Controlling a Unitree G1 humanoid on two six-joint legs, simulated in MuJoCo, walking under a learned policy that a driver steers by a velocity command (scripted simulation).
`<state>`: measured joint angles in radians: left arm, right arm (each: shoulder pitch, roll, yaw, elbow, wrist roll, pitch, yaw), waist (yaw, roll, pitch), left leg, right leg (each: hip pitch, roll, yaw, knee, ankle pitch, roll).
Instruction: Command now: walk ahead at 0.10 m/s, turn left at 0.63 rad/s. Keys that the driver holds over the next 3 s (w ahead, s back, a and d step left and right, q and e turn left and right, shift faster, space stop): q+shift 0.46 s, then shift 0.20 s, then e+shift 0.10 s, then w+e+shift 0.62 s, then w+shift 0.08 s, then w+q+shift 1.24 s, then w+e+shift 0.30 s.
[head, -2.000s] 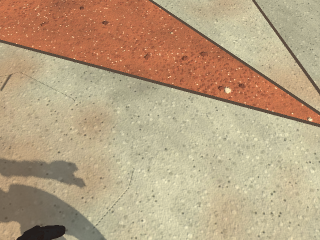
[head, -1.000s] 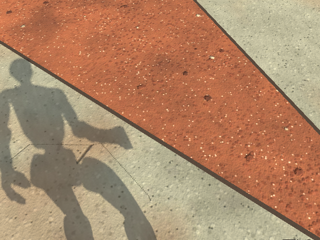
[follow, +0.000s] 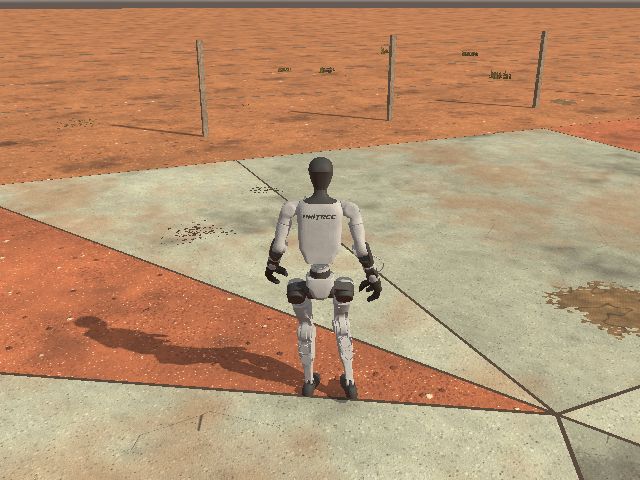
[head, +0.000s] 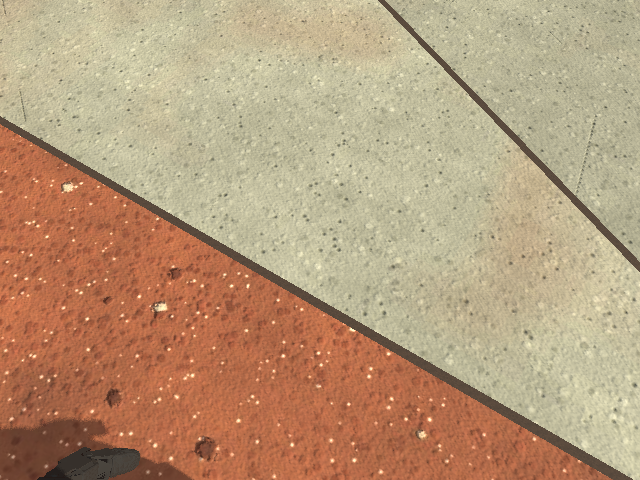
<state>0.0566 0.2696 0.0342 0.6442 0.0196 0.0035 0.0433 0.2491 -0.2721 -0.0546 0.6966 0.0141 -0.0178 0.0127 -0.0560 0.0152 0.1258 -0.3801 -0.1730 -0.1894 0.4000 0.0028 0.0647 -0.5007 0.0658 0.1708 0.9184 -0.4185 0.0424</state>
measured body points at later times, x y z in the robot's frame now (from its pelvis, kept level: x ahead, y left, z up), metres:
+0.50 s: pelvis +0.07 -0.05 +0.01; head +0.11 -0.04 +0.46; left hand +0.11 +0.26 -0.08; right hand +0.33 -0.26 -0.09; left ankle +0.01 +0.10 -0.66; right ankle +0.13 -0.14 -0.73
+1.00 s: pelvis +0.10 +0.02 +0.02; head +0.10 +0.01 +0.47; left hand +0.04 +0.32 -0.09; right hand +0.32 -0.18 -0.09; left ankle +0.00 +0.08 -0.73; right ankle +0.21 -0.11 -0.64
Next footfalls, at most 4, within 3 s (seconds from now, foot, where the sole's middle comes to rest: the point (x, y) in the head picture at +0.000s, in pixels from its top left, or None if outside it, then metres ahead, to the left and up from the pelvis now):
0.20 right None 0.17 -0.13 -0.77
0.66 left None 0.03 0.11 -0.77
1.30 right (367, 449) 0.46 -0.08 -0.77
1.80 left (300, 248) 0.95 0.03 -0.77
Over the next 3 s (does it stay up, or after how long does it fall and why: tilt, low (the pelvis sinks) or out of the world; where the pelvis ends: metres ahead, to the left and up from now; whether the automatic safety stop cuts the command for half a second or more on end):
stays up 1.62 0.40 0.00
